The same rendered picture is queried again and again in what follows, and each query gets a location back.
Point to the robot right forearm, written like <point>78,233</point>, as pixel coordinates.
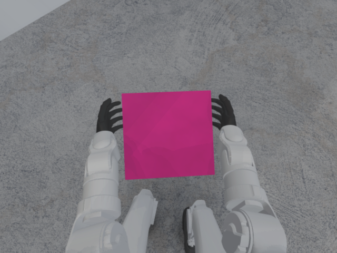
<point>242,187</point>

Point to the right robot hand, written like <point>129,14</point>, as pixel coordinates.
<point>227,116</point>

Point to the robot right upper arm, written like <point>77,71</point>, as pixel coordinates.
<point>252,232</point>

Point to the robot left upper arm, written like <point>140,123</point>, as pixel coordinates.
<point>105,237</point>

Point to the robot left thigh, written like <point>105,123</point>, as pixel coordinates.
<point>137,222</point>

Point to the robot right shin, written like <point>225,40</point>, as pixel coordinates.
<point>191,238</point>

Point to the left robot hand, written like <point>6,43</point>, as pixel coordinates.
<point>104,123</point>

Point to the carton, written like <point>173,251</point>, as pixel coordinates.
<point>167,134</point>

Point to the robot left forearm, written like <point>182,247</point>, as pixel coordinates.
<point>100,200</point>

